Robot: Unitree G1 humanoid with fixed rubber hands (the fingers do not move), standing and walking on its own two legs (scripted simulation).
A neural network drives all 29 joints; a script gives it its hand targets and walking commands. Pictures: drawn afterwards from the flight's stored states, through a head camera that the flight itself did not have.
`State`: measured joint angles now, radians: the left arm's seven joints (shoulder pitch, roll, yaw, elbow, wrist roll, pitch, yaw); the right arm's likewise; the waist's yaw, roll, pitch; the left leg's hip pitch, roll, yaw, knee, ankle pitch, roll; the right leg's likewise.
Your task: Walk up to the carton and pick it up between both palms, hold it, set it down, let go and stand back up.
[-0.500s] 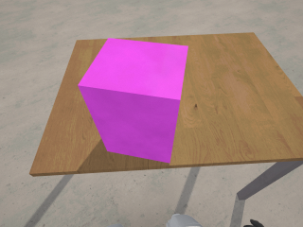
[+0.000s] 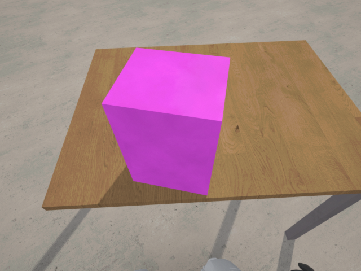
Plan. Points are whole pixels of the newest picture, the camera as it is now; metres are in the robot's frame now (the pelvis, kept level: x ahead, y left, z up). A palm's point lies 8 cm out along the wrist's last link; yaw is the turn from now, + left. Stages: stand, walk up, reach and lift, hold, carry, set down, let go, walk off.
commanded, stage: walk up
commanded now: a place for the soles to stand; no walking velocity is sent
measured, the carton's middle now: (174, 128) +0.41 +0.02 +0.08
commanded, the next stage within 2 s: reach and lift in 0.08 s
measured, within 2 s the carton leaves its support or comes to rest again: neither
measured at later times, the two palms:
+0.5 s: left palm (70, 261) +0.17 +0.25 -0.07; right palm out of the picture +0.12 -0.30 -0.10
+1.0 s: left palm out of the picture +0.13 +0.32 -0.02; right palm out of the picture +0.11 -0.19 -0.04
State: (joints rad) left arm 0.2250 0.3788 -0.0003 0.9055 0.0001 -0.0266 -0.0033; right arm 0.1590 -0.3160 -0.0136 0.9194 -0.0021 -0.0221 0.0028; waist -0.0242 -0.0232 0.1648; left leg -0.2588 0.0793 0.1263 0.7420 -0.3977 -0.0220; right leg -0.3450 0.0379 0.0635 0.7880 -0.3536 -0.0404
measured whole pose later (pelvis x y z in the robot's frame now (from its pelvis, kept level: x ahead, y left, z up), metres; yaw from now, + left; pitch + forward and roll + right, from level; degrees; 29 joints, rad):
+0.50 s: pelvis -0.01 -0.01 -0.01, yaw +0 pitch -5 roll +3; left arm 0.12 0.35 0.00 0.48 0.00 0.38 -0.03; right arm 0.15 -0.31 -0.08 0.77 -0.08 -0.19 -0.04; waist -0.06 -0.02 0.14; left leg -0.30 0.07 0.13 0.78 -0.39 -0.02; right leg -0.40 0.03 0.06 0.86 -0.38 -0.04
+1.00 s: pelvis -0.04 +0.06 +0.01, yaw +1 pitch -14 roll -3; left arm 0.15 0.32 0.00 0.42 0.00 0.29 -0.03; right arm 0.25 -0.24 -0.08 0.54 -0.03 -0.02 0.01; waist 0.00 0.05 0.14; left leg -0.09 0.07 0.13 0.65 -0.31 0.05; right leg -0.03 0.08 0.06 0.59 -0.26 -0.02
